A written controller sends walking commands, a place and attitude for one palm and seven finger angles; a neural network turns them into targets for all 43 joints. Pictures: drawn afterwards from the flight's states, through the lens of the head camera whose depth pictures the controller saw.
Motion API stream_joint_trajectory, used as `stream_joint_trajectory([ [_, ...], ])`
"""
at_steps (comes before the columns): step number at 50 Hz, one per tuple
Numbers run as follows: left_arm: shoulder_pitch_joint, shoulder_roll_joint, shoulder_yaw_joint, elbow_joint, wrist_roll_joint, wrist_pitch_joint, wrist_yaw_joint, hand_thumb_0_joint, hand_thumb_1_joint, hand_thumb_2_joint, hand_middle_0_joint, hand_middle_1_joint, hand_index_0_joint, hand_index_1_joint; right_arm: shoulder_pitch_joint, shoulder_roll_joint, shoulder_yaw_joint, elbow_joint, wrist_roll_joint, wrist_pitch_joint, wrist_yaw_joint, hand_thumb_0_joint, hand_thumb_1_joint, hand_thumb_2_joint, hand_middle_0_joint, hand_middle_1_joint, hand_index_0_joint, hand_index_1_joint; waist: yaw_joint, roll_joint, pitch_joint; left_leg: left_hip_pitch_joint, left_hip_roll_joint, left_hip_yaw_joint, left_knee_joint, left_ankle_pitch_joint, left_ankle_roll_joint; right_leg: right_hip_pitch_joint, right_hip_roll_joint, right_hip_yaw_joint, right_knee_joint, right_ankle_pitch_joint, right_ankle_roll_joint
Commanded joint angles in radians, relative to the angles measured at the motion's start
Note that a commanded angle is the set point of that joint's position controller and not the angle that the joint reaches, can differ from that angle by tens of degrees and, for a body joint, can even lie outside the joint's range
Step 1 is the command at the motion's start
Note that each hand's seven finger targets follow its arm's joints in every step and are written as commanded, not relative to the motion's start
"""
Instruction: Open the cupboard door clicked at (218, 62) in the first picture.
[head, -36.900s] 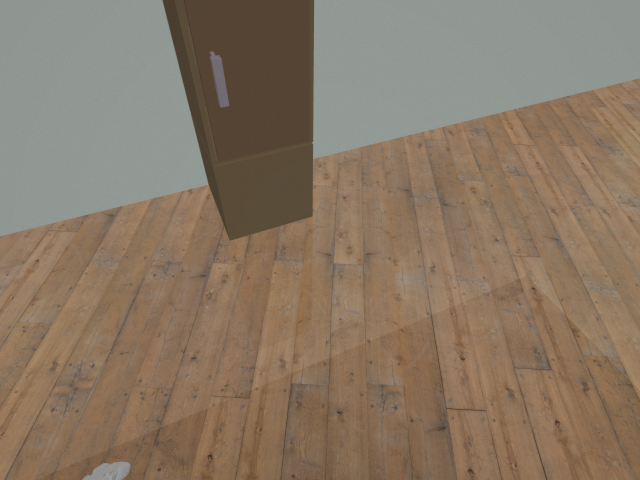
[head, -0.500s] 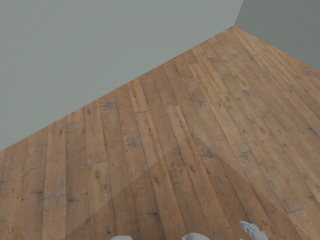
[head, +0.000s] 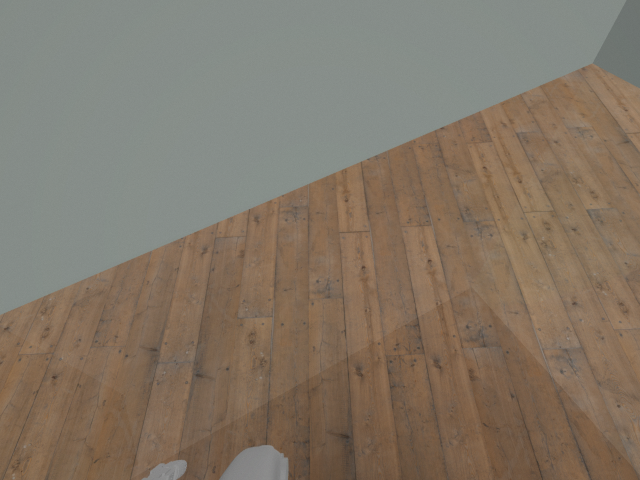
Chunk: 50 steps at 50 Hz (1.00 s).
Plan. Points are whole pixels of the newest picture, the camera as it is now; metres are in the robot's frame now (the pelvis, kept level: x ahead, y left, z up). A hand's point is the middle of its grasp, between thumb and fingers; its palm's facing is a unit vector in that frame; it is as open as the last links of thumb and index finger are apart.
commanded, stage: turn to face it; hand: left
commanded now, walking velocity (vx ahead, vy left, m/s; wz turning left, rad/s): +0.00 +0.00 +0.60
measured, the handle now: out of the picture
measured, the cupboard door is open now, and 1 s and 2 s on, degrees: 43 43 43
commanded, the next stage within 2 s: take the last steps up to it in 1.92 s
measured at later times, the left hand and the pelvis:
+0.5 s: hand out of the picture +0.03 +0.25 -0.17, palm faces +0.31 -0.91 -0.26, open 7.4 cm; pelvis +0.00 +0.01 -0.01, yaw +17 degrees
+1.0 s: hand out of the picture -0.05 +0.16 -0.18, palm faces +0.60 -0.76 -0.24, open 7.3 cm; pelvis +0.02 -0.03 -0.01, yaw +37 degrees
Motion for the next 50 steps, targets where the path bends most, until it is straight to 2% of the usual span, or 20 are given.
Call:
stream_joint_trajectory([
  [1,0.092,0.218,0.068,-0.04,0.007,-0.03,0.017,0.0,0.9,0.9,-0.2,-0.3,-0.2,-0.3,-0.091,-0.022,0.001,-0.093,0.008,-0.026,0.004,0.0,-0.9,-0.9,0.2,0.3,0.2,0.3,0.07,-0.186,-0.138,-0.037,0.014,0.044,-0.173,-0.008,-0.009,0.217,-0.234,0.09,-0.1,0.65,-0.077],
  [6,0.098,0.242,0.084,-0.03,0.014,-0.025,0.013,0.0,0.9,0.9,-0.2,-0.3,-0.2,-0.3,-0.105,-0.022,0.006,-0.109,0.012,-0.037,0.003,0.0,-0.9,-0.9,0.2,0.3,0.2,0.3,0.074,-0.229,-0.142,0.073,0.005,0.085,-0.378,-0.015,0.02,0.193,-0.275,0.073,-0.042,0.655,-0.085],
  [9,0.055,0.248,0.089,-0.032,0.001,-0.019,0.004,0.0,0.9,0.9,-0.2,-0.3,-0.2,-0.3,0.009,-0.065,-0.007,-0.083,0.006,-0.047,0.0,0.0,-0.9,-0.9,0.2,0.3,0.2,0.3,-0.003,-0.145,-0.176,0.333,-0.004,0.086,-0.63,0.213,0.047,0.039,-0.25,-0.01,0.127,0.498,-0.011],
  [10,0.05,0.207,0.081,-0.049,-0.004,-0.013,-0.002,0.0,0.9,0.9,-0.2,-0.3,-0.2,-0.3,0.075,-0.147,-0.027,-0.071,0.0,-0.054,-0.003,0.0,-0.9,-0.9,0.2,0.3,0.2,0.3,-0.038,0.068,-0.226,0.497,0.135,-0.104,-0.693,0.398,0.107,-0.135,-0.163,-0.056,0.322,0.233,0.049],
  [11,-0.01,0.136,0.058,-0.099,-0.01,-0.006,-0.006,0.0,0.9,0.9,-0.2,-0.3,-0.2,-0.3,0.148,-0.256,-0.056,-0.065,-0.006,-0.054,-0.013,0.0,-0.9,-0.9,0.2,0.3,0.2,0.3,-0.084,0.338,-0.217,0.545,0.4,-0.473,-0.748,0.776,0.268,-0.389,-0.022,-0.026,0.56,-0.379,0.113],
  [12,-0.061,0.168,0.058,-0.121,0.001,0.01,0.002,0.0,0.9,0.9,-0.2,-0.3,-0.2,-0.3,0.179,-0.257,-0.05,-0.044,-0.003,-0.047,-0.021,0.0,-0.9,-0.9,0.2,0.3,0.2,0.3,-0.081,0.203,-0.221,0.507,0.441,-0.462,-0.736,0.776,0.335,-0.413,-0.03,0.116,0.647,-0.379,0.093],
  [13,-0.066,0.171,0.063,-0.121,0.002,0.011,0.0,0.0,0.9,0.9,-0.2,-0.3,-0.2,-0.3,0.129,-0.241,-0.042,-0.061,-0.007,-0.052,-0.029,0.0,-0.9,-0.9,0.2,0.3,0.2,0.3,-0.055,0.147,-0.186,0.429,0.393,-0.405,-0.761,0.574,0.326,-0.402,-0.036,0.136,0.661,-0.311,0.088],
  [14,-0.06,0.157,0.069,-0.095,0.003,0.014,0.0,0.0,0.9,0.9,-0.2,-0.3,-0.2,-0.3,0.06,-0.21,-0.038,-0.082,-0.008,-0.056,-0.037,0.0,-0.9,-0.9,0.2,0.3,0.2,0.3,-0.031,0.218,-0.175,0.389,0.32,-0.381,-0.767,0.487,0.292,-0.406,-0.031,0.145,0.663,-0.247,0.092],
  [17,-0.007,0.168,0.07,-0.052,0.006,0.02,-0.014,0.0,0.9,0.9,-0.2,-0.3,-0.2,-0.3,-0.027,-0.162,-0.017,-0.11,-0.006,-0.063,-0.041,0.0,-0.9,-0.9,0.2,0.3,0.2,0.3,0.023,0.132,-0.124,0.298,0.228,-0.272,-0.789,0.42,0.229,-0.352,-0.008,0.156,0.645,-0.108,0.102],
  [26,-0.02,0.145,0.06,-0.081,-0.002,0.012,-0.01,0.0,0.9,0.9,-0.2,-0.3,-0.2,-0.3,-0.009,-0.177,-0.032,-0.108,-0.009,-0.054,-0.032,0.0,-0.9,-0.9,0.2,0.3,0.2,0.3,0.019,0.175,-0.142,0.244,0.181,-0.339,-0.759,0.334,0.226,-0.18,0.072,0.123,0.28,-0.125,0.1],
  [29,0.077,0.156,0.066,-0.059,-0.007,-0.004,-0.006,0.0,0.9,0.9,-0.2,-0.3,-0.2,-0.3,-0.052,-0.164,-0.037,-0.124,0.001,-0.049,-0.033,0.0,-0.9,-0.9,0.2,0.3,0.2,0.3,0.071,0.139,-0.177,0.141,0.128,-0.341,-0.651,0.365,0.181,0.047,0.096,0.107,-0.004,0.027,0.089],
  [30,0.124,0.213,0.078,-0.051,0.0,-0.017,0.002,0.0,0.9,0.9,-0.2,-0.3,-0.2,-0.3,-0.052,-0.12,-0.032,-0.133,0.011,-0.05,-0.029,0.0,-0.9,-0.9,0.2,0.3,0.2,0.3,0.097,-0.011,-0.195,0.011,0.056,-0.289,-0.54,0.237,0.127,0.204,-0.006,0.211,-0.166,0.037,0.068],
  [31,0.14,0.307,0.098,-0.051,0.015,-0.024,0.011,0.0,0.9,0.9,-0.2,-0.3,-0.2,-0.3,-0.041,-0.043,-0.023,-0.152,0.016,-0.053,-0.026,0.0,-0.9,-0.9,0.2,0.3,0.2,0.3,0.106,-0.334,-0.193,-0.16,-0.1,-0.081,-0.278,-0.089,0.035,0.285,-0.308,0.515,-0.259,0.086,-0.039],
  [32,0.122,0.315,0.088,-0.06,0.009,-0.02,0.016,0.0,0.9,0.9,-0.2,-0.3,-0.2,-0.3,-0.066,-0.093,-0.028,-0.155,0.006,-0.052,-0.023,0.0,-0.9,-0.9,0.2,0.3,0.2,0.3,0.103,-0.296,-0.166,-0.141,-0.061,-0.093,-0.04,-0.203,0.035,0.138,-0.42,0.56,-0.254,0.216,-0.125],
  [33,0.059,0.252,0.072,-0.071,0.005,-0.026,0.017,0.0,0.9,0.9,-0.2,-0.3,-0.2,-0.3,-0.034,-0.096,-0.03,-0.13,0.0,-0.044,-0.017,0.0,-0.9,-0.9,0.2,0.3,0.2,0.3,0.058,-0.193,-0.134,-0.129,-0.03,-0.131,0.079,-0.119,0.038,0.08,-0.351,0.449,-0.236,0.219,-0.131],
  [34,0.004,0.213,0.064,-0.077,0.002,-0.029,0.017,0.0,0.9,0.9,-0.2,-0.3,-0.2,-0.3,-0.019,-0.081,-0.035,-0.1,-0.001,-0.034,-0.014,0.0,-0.9,-0.9,0.2,0.3,0.2,0.3,0.026,-0.23,-0.109,-0.135,-0.012,-0.11,0.133,-0.064,0.024,0.063,-0.287,0.38,-0.217,0.283,-0.106],
  [37,-0.006,0.175,0.051,-0.082,-0.001,-0.029,0.014,0.0,0.9,0.9,-0.2,-0.3,-0.2,-0.3,-0.012,-0.053,-0.021,-0.08,0.003,-0.023,0.0,0.0,-0.9,-0.9,0.2,0.3,0.2,0.3,0.015,-0.224,-0.105,-0.115,0.004,-0.043,0.114,0.04,-0.002,0.109,-0.19,0.149,-0.153,0.514,-0.059],
  [42,0.089,0.21,0.068,-0.048,0.006,-0.029,0.017,0.0,0.9,0.9,-0.2,-0.3,-0.2,-0.3,-0.095,-0.026,-0.004,-0.092,0.007,-0.022,0.002,0.0,-0.9,-0.9,0.2,0.3,0.2,0.3,0.065,-0.166,-0.12,-0.066,0.016,0.029,-0.128,0.001,-0.01,0.211,-0.238,0.088,-0.116,0.601,-0.081],
  [46,0.118,0.237,0.081,-0.03,0.013,-0.023,0.013,0.0,0.9,0.9,-0.2,-0.3,-0.2,-0.3,-0.127,-0.014,0.006,-0.104,0.01,-0.034,0.004,0.0,-0.9,-0.9,0.2,0.3,0.2,0.3,0.089,-0.219,-0.122,0.024,0.005,0.082,-0.327,-0.025,0.011,0.215,-0.268,0.06,-0.06,0.658,-0.087],
  [50,0.081,0.249,0.088,-0.027,0.004,-0.019,0.003,0.0,0.9,0.9,-0.2,-0.3,-0.2,-0.3,-0.02,-0.056,-0.004,-0.088,0.006,-0.048,0.0,0.0,-0.9,-0.9,0.2,0.3,0.2,0.3,0.019,-0.169,-0.169,0.288,-0.019,0.098,-0.609,0.175,0.046,0.092,-0.248,-0.011,0.124,0.603,-0.015],
])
